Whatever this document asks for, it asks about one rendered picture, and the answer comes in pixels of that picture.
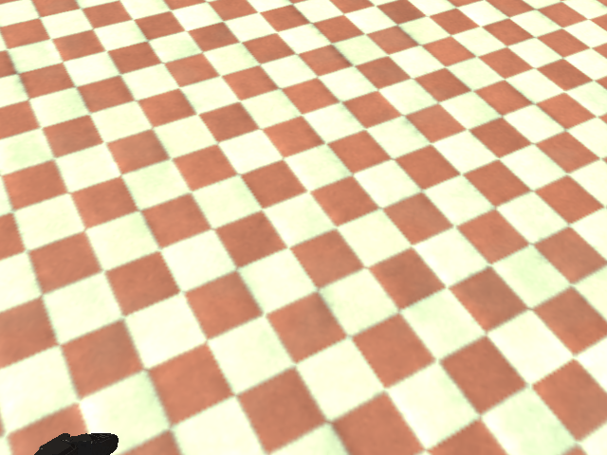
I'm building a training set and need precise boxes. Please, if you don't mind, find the left robot hand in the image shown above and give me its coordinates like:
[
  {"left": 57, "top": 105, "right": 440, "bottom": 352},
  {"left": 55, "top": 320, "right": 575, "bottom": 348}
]
[{"left": 34, "top": 433, "right": 119, "bottom": 455}]

